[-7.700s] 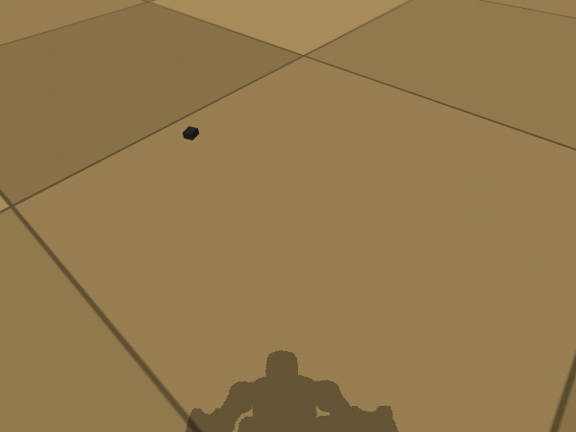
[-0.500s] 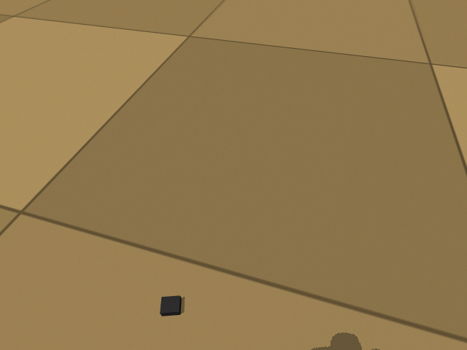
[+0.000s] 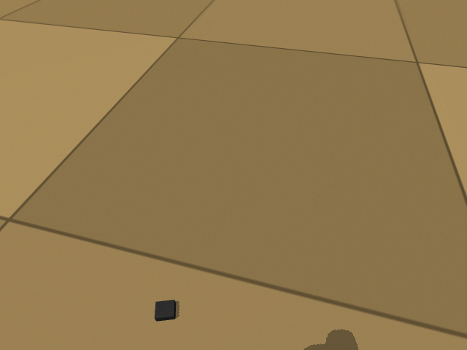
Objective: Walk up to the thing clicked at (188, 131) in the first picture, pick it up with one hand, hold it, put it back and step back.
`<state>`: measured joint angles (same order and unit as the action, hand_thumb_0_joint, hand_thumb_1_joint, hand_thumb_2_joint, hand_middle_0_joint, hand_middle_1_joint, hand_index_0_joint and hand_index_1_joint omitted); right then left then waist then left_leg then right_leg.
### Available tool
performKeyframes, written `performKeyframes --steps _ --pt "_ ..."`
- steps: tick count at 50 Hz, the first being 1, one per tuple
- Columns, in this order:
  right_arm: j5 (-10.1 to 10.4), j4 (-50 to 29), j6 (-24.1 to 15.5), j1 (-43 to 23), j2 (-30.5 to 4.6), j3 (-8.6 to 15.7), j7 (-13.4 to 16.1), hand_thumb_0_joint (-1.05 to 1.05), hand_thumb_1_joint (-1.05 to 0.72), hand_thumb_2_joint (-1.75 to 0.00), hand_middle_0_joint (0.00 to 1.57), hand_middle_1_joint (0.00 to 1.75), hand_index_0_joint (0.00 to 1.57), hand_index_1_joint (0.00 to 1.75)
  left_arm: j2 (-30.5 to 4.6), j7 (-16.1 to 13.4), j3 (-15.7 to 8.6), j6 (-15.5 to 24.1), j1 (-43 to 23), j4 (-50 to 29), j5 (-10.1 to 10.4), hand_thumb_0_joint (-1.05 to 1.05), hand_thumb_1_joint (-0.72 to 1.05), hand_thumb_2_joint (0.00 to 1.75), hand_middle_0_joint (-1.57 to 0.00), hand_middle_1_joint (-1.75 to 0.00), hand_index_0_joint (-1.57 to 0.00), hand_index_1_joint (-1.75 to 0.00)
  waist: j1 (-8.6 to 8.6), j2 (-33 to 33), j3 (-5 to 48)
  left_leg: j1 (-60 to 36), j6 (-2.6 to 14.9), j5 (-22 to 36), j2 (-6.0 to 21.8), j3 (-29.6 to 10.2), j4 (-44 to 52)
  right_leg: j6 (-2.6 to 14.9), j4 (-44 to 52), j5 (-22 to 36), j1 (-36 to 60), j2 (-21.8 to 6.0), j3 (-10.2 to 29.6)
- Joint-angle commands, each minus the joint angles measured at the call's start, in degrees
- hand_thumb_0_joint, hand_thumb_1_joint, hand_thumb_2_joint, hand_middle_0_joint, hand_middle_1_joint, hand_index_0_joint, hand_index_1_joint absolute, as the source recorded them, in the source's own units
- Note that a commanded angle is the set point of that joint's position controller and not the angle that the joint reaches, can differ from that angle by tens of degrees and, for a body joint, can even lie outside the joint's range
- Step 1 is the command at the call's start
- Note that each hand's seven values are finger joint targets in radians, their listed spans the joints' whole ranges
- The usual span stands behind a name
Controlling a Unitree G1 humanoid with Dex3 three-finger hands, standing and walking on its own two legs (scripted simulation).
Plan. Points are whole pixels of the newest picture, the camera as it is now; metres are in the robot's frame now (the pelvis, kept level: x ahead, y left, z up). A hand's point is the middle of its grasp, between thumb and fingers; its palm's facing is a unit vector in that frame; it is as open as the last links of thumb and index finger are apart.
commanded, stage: walk up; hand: left
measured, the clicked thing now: (165, 310) +0.42 +0.30 -0.76
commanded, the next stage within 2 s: stand in 0.04 s
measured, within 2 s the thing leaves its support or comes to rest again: neither
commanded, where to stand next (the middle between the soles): +0.07 +0.02 m, yaw +4 degrees
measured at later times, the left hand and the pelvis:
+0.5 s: hand out of the picture +0.07 +0.26 -0.15, palm faces +0.00 -0.94 -0.34, open 7.4 cm; pelvis -0.01 +0.01 +0.00, yaw +1 degrees
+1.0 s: hand out of the picture +0.05 +0.27 -0.16, palm faces +0.00 -0.94 -0.34, open 7.4 cm; pelvis -0.01 +0.01 +0.00, yaw +2 degrees
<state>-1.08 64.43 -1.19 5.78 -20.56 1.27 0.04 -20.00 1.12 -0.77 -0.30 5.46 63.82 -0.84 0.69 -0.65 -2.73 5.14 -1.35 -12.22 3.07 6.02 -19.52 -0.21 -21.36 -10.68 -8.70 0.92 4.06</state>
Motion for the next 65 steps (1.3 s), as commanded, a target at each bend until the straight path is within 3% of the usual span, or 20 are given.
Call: performKeyframes --steps 1,2,4,8,15,34,39,47,56,65 --pt "0.36 -3.54 -1.35 -2.73 -12.38 2.49 0.67 0.00 -0.90 -0.90 0.20 0.30 0.20 0.30 -12.08 -1.11 -2.44 1.21 -2.66 -3.66 0.17 0.00 0.90 0.90 -0.20 -0.30 -0.20 -0.30 0.21 0.03 4.32 -2.70 2.60 4.90 5.92 -4.77 3.25 1.71 2.82 11.09 -1.60 -6.47 4.27" --pt "0.62 -3.26 -0.79 -3.85 -11.14 1.94 0.50 0.00 -0.90 -0.90 0.20 0.30 0.20 0.30 -12.08 -1.30 -2.19 1.89 -3.33 -3.86 0.63 0.00 0.90 0.90 -0.20 -0.30 -0.20 -0.30 -0.13 1.33 4.01 -1.51 2.34 8.68 5.74 -6.15 3.06 1.50 4.14 14.92 0.30 -7.69 4.92" --pt "0.75 -3.42 -0.55 -3.67 -11.16 1.83 0.43 0.00 -0.90 -0.90 0.20 0.30 0.20 0.30 -12.29 -1.45 -2.23 2.20 -2.72 -3.44 0.63 0.00 0.90 0.90 -0.20 -0.30 -0.20 -0.30 0.07 1.27 5.10 -2.45 2.16 10.88 5.79 -5.92 3.07 1.26 3.90 18.21 1.36 -7.81 4.85" --pt "0.69 -2.92 -0.39 -3.57 -11.73 1.73 0.41 0.00 -0.90 -0.90 0.20 0.30 0.20 0.30 -12.36 -1.70 -2.22 2.08 -2.74 -2.98 0.55 0.00 0.90 0.90 -0.20 -0.30 -0.20 -0.30 0.00 0.56 6.30 -4.11 2.11 11.11 6.05 -6.40 3.37 1.09 4.22 17.17 2.09 -7.63 3.80" --pt "0.51 -2.39 0.01 -3.45 -11.57 1.71 0.22 0.00 -0.90 -0.90 0.20 0.30 0.20 0.30 -12.53 -1.84 -1.94 2.19 -3.17 -2.67 0.45 0.00 0.90 0.90 -0.20 -0.30 -0.20 -0.30 0.20 -0.25 4.93 -3.72 2.07 5.96 5.74 -6.77 4.49 0.85 6.22 11.33 0.70 -7.67 3.84" --pt "0.34 -2.08 -0.34 -3.50 -11.29 1.86 0.00 0.00 -0.90 -0.90 0.20 0.30 0.20 0.30 -12.43 -1.72 -1.33 2.28 -1.90 -2.35 0.27 0.00 0.90 0.90 -0.20 -0.30 -0.20 -0.30 -0.20 0.50 4.16 -2.69 2.25 6.09 5.63 -7.64 5.48 0.80 6.44 9.35 -0.04 -7.69 2.96" --pt "0.32 -1.85 -0.38 -3.18 -11.37 1.76 0.05 0.00 -0.90 -0.90 0.20 0.30 0.20 0.30 -12.34 -1.65 -1.31 2.02 -1.66 -2.18 0.40 0.00 0.90 0.90 -0.20 -0.30 -0.20 -0.30 -0.31 1.28 3.00 -0.70 2.13 3.37 5.36 -7.87 6.11 1.02 6.53 7.49 0.53 -7.85 3.25" --pt "0.37 -2.19 -0.50 -2.93 -11.51 1.76 0.05 0.00 -0.90 -0.90 0.20 0.30 0.20 0.30 -12.18 -1.69 -1.17 2.12 -1.25 -2.37 0.29 0.00 0.90 0.90 -0.20 -0.30 -0.20 -0.30 -0.35 0.91 4.11 -1.92 2.39 7.25 5.41 -8.04 5.44 0.93 5.94 9.79 1.02 -7.99 2.81" --pt "0.51 -2.29 -0.37 -2.43 -11.52 1.59 0.00 0.00 -0.90 -0.90 0.20 0.30 0.20 0.30 -12.36 -1.74 -1.11 2.04 -0.72 -2.29 0.29 0.00 0.90 0.90 -0.20 -0.30 -0.20 -0.30 -0.49 0.15 2.74 -0.93 2.38 4.79 5.26 -8.49 5.82 0.73 6.28 7.30 0.62 -7.91 2.44" --pt "0.48 -2.58 -0.43 -2.15 -11.62 1.57 0.04 0.00 -0.90 -0.90 0.20 0.30 0.20 0.30 -12.39 -1.78 -1.09 2.22 -0.93 -2.59 0.35 0.00 0.90 0.90 -0.20 -0.30 -0.20 -0.30 -0.29 0.67 4.17 -1.64 2.50 7.92 5.32 -8.28 4.88 0.90 5.97 10.59 1.77 -8.44 2.59"
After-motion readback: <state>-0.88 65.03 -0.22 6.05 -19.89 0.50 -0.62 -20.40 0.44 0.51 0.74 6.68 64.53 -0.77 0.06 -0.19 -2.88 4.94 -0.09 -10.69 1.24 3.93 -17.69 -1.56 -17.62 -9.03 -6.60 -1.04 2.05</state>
